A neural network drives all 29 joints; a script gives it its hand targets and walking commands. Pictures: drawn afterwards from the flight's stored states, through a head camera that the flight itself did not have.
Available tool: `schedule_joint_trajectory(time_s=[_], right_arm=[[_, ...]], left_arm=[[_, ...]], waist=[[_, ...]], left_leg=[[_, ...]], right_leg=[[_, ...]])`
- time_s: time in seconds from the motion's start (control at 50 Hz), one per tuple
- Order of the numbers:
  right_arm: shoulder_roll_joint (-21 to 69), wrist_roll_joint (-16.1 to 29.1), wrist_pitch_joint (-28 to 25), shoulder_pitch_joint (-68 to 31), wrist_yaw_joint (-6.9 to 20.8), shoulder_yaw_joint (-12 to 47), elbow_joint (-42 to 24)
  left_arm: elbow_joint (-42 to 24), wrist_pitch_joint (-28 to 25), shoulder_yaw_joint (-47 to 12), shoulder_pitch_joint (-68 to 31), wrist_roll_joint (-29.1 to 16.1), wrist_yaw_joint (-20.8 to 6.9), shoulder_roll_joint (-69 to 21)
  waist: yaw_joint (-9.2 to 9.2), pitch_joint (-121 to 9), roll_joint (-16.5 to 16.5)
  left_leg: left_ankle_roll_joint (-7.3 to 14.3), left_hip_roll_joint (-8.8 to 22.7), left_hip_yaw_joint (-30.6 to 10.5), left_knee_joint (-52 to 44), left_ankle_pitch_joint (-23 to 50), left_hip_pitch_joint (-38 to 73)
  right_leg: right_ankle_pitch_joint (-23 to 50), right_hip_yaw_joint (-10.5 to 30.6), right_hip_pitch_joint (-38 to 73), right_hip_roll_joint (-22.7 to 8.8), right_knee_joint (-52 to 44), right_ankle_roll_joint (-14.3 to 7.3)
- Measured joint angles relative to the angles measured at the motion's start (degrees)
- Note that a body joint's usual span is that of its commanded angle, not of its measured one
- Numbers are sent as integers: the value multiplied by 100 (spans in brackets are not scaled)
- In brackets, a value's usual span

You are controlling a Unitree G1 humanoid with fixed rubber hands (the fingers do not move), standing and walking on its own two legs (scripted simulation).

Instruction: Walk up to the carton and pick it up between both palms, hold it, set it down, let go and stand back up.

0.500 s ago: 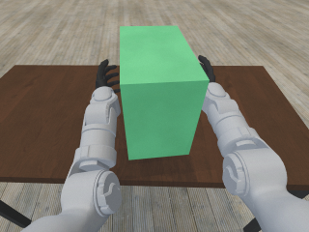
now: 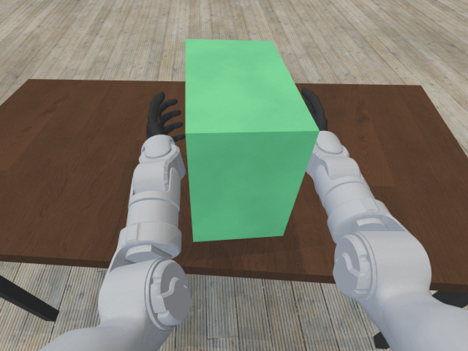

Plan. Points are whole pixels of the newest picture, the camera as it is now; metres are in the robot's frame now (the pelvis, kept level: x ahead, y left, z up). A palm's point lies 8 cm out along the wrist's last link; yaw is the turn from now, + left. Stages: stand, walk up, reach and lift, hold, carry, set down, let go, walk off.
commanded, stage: set down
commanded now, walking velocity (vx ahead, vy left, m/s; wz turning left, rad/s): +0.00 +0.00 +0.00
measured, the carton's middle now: (234, 137) +0.47 +0.08 +0.12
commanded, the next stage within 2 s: none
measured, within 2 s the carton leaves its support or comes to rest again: rests again in 0.92 s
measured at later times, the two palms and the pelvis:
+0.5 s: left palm (169, 153) +0.42 +0.19 +0.11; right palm (307, 145) +0.49 -0.05 +0.10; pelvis +0.00 -0.01 +0.00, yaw +0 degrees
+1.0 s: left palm (169, 161) +0.41 +0.20 +0.10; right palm (305, 145) +0.49 -0.05 +0.10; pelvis +0.00 -0.01 +0.00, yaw +0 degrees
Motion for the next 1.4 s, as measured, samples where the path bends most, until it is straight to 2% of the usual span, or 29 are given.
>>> schedule_joint_trajectory(time_s=[0.22,0.5,0.62,0.96,1.4], right_arm=[[35,-354,-236,18,95,-189,5],[43,-663,-712,-34,194,-364,6],[29,-757,-744,-98,267,-443,8],[40,-1130,-824,-183,447,-824,136],[171,-1589,-951,-193,573,-1279,137]], left_arm=[[39,-316,107,35,81,-40,-80],[183,-1000,190,60,107,-88,-132],[271,-1205,262,62,107,-88,-162],[418,-1451,488,64,157,-72,-276],[462,-1654,848,114,419,-204,-413]], waist=[[166,2,0],[206,-148,-1],[216,-153,-2],[250,-154,-2],[254,-154,-15]], left_leg=[[-24,16,0,0,45,-266],[-27,16,1,-1,174,-1020],[-27,16,0,-22,186,-1105],[-27,19,0,-31,200,-1120],[-27,19,1,-76,205,-1120]], right_leg=[[2,-1,-269,17,9,-30],[82,-10,-1052,20,75,-35],[103,-18,-1151,21,84,-35],[113,-23,-1171,24,88,-35],[115,-30,-1199,26,102,-35]])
